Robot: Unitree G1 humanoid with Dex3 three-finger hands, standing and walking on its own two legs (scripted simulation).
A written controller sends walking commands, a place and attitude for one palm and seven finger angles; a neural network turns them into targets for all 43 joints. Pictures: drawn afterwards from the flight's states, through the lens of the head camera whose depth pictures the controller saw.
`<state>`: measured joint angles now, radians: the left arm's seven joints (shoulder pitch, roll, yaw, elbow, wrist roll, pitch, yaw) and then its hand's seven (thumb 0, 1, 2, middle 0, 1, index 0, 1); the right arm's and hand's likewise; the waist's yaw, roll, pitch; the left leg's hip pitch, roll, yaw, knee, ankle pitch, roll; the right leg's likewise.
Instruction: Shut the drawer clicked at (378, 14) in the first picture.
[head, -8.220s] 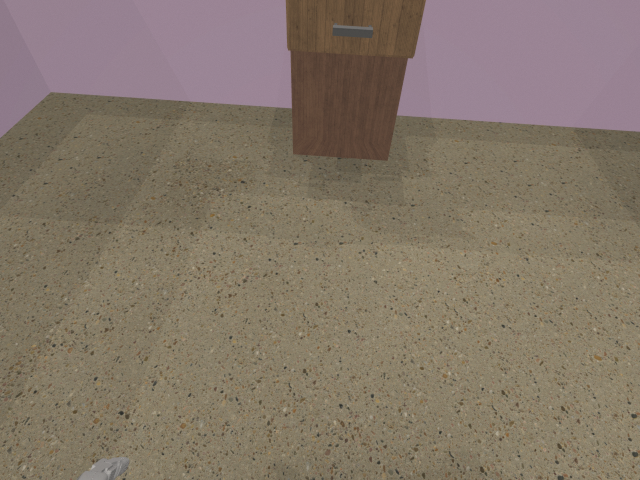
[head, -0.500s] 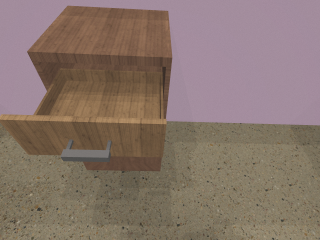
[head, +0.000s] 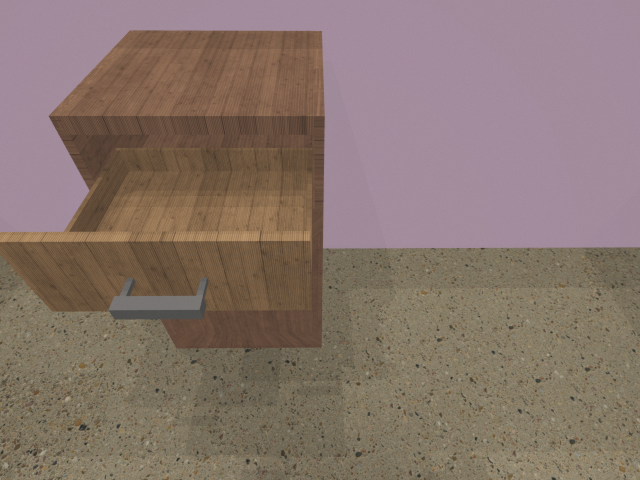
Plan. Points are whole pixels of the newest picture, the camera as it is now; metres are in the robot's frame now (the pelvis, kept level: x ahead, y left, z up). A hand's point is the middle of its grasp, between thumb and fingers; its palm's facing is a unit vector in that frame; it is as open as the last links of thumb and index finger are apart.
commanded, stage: look again from close up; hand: left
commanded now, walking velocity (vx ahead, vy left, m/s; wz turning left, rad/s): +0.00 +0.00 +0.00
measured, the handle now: (162, 295) +0.38 +0.27 -0.02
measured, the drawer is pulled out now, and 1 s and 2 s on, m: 0.28 0.28 0.28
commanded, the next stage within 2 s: shuffle to correct the standing spot in 0.22 s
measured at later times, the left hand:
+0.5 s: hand out of the picture -0.04 +0.18 -0.17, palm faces +0.02 -0.98 -0.20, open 7.4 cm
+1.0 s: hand out of the picture +0.08 +0.22 -0.16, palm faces +0.11 -0.97 -0.23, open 7.3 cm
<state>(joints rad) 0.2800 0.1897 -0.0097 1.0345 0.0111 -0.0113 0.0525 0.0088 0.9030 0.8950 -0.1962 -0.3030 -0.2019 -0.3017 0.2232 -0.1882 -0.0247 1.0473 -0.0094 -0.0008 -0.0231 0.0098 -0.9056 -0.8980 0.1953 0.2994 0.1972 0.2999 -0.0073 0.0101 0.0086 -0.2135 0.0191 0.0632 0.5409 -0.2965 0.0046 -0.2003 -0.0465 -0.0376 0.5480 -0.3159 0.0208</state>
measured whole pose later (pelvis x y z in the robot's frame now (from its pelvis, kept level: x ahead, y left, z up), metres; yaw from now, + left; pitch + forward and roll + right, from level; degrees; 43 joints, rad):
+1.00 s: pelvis +0.07 +0.04 +0.01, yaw +3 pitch +0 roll +0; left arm 0.30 0.12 0.04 1.03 0.02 -0.06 0.04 0.01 0.92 0.89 -0.20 -0.30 -0.20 -0.30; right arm 0.29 -0.16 -0.04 1.08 -0.02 0.03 0.01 0.01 -0.91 -0.90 0.20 0.30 0.20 0.30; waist -0.01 0.03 0.04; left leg -0.48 0.05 0.07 1.00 -0.39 0.00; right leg -0.10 -0.08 -0.18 0.45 -0.33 0.01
